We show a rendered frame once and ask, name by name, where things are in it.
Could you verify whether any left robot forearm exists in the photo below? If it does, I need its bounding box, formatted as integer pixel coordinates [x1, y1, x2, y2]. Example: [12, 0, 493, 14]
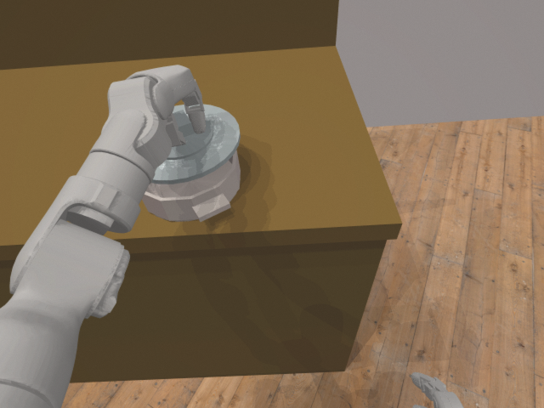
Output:
[9, 72, 175, 294]

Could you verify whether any knob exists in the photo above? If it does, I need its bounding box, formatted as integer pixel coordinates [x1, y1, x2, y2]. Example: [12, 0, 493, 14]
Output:
[173, 110, 195, 137]

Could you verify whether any robot left upper arm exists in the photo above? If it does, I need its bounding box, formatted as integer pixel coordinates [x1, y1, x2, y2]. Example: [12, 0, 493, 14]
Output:
[0, 219, 130, 408]

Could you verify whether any lid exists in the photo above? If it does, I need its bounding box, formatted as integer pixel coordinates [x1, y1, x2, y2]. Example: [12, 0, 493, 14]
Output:
[151, 105, 241, 184]

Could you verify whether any robot right hand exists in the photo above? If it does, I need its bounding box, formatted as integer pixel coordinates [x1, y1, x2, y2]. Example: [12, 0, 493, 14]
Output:
[411, 372, 464, 408]

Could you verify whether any robot left hand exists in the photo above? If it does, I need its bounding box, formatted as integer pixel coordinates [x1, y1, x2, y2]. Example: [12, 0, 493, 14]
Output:
[134, 65, 206, 147]

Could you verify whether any table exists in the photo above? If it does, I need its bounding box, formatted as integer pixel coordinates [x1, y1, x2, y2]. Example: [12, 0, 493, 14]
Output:
[0, 0, 402, 383]

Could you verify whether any pot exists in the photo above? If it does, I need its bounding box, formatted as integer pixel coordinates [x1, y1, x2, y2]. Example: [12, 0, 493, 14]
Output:
[142, 150, 241, 222]

